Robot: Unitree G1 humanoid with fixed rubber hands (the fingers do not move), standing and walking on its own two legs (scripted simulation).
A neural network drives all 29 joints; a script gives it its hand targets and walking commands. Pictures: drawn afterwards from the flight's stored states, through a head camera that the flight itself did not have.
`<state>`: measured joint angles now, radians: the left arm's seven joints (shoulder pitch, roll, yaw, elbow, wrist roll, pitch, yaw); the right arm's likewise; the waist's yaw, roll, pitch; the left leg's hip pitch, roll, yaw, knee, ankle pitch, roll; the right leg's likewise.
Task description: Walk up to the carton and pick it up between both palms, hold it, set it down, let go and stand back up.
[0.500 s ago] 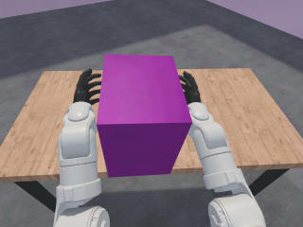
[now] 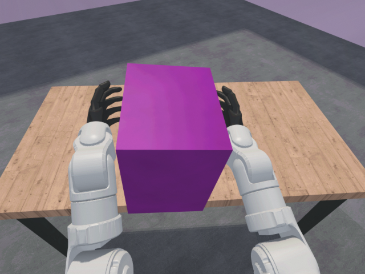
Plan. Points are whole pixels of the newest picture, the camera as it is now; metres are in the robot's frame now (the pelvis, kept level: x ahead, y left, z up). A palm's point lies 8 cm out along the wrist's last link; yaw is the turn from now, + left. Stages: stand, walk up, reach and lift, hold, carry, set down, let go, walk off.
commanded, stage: hold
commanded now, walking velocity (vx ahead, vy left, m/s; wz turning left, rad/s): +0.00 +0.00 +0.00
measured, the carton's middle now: (167, 142) +0.35 +0.00 +0.12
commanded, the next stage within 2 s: none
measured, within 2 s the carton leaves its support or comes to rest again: neither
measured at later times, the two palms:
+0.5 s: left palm (101, 125) +0.35 +0.12 +0.18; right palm (231, 125) +0.36 -0.14 +0.15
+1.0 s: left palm (99, 124) +0.35 +0.13 +0.18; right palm (230, 125) +0.36 -0.13 +0.15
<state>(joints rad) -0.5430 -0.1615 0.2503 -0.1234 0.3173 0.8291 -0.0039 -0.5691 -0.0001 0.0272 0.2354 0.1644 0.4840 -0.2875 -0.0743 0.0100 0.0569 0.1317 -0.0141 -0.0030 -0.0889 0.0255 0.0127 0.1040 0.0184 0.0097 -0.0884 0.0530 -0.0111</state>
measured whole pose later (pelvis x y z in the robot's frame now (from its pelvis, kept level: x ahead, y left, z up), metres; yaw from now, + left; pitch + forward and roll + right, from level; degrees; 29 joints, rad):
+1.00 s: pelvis +0.00 +0.00 +0.00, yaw +0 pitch -4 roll +0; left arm -0.52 -0.16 0.25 -0.14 0.31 0.83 0.00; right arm -0.56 0.00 0.04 0.23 0.17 0.48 -0.29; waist -0.08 0.01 0.06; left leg 0.14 -0.01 -0.01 -0.09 0.02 0.01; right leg 0.12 0.02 0.01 -0.09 0.05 -0.01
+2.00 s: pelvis +0.00 +0.00 +0.00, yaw +0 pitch -4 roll +0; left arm -0.52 -0.16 0.26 -0.12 0.30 0.81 -0.01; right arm -0.56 0.00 0.04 0.24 0.17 0.46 -0.29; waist -0.07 0.01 0.06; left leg 0.13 -0.01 -0.01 -0.09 0.03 0.01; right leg 0.11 0.02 0.01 -0.09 0.05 -0.01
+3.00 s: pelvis +0.00 +0.00 +0.00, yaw +0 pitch -4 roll +0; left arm -0.52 -0.17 0.27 -0.12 0.31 0.80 -0.01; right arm -0.57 0.00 0.04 0.25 0.16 0.45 -0.29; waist -0.07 0.01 0.06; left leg 0.13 -0.01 -0.01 -0.09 0.03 0.01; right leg 0.11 0.02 0.01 -0.09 0.05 -0.01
